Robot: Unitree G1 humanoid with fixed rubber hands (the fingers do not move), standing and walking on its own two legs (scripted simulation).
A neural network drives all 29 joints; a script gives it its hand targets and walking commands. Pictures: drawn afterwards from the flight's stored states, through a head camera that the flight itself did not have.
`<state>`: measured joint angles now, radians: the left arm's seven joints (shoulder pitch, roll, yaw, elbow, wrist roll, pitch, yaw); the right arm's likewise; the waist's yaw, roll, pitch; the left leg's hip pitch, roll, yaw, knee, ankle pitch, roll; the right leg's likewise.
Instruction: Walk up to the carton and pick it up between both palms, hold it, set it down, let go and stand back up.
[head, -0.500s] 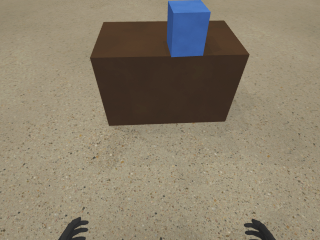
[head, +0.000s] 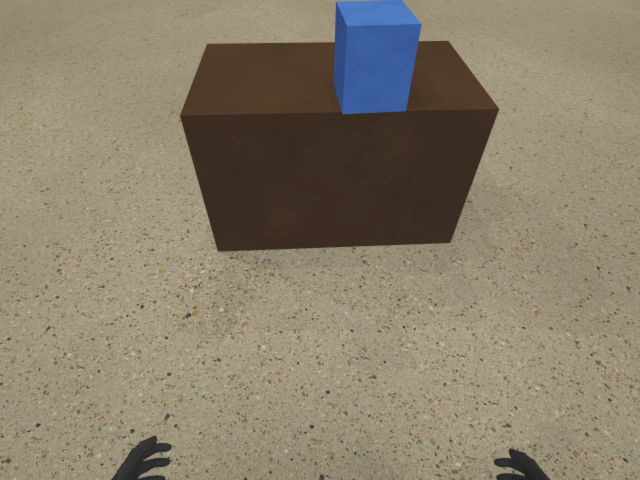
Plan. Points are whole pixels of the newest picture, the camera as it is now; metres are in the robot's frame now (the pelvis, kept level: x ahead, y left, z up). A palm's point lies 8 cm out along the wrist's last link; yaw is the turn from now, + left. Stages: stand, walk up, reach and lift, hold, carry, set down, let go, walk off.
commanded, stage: stand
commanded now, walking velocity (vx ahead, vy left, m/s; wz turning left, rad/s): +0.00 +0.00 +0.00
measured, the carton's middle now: (371, 57) +1.27 -0.17 -0.01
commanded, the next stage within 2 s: walk up in 1.50 s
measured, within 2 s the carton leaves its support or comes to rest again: neither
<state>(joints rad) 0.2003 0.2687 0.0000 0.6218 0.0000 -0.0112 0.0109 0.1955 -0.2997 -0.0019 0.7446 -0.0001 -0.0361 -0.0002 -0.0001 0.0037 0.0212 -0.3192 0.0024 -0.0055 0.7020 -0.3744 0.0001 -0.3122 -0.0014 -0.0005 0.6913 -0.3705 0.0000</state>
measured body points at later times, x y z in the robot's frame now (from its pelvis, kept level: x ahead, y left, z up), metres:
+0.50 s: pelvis +0.00 +0.00 +0.00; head +0.01 +0.00 +0.45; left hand +0.15 +0.26 -0.09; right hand +0.13 -0.27 -0.11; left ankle +0.00 +0.12 -0.72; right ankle +0.00 -0.12 -0.72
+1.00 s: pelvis -0.01 +0.00 +0.00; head +0.00 -0.01 +0.45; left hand +0.14 +0.26 -0.10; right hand +0.11 -0.28 -0.11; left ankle +0.00 +0.12 -0.72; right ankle +0.00 -0.12 -0.72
